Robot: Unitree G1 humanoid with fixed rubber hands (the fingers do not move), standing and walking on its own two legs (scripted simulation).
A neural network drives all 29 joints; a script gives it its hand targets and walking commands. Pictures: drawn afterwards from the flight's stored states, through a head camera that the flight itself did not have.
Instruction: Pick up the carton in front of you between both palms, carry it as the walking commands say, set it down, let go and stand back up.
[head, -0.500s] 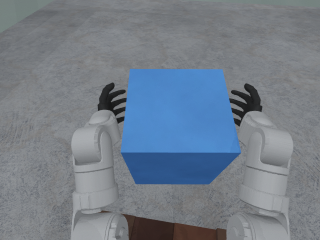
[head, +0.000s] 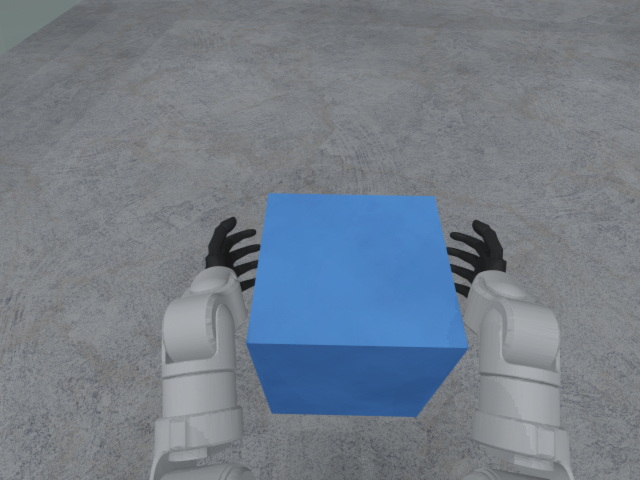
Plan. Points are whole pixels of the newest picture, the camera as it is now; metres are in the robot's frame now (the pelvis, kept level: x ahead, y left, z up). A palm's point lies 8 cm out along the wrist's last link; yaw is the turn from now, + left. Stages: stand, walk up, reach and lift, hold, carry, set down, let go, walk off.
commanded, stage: carry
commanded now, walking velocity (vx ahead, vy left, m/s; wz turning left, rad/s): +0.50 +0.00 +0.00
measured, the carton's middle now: (347, 312) +0.34 +0.02 +0.01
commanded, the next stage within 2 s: none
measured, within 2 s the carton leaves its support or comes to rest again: neither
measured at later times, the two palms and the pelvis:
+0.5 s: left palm (272, 123) +0.69 +0.17 +0.07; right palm (443, 135) +0.66 -0.14 +0.07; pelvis +0.36 +0.03 -0.01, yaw -2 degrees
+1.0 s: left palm (300, 57) +0.90 +0.14 +0.09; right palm (441, 57) +0.92 -0.16 +0.09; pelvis +0.69 -0.03 +0.00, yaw +1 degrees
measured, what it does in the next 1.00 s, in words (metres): walks ahead: left foot, then right foot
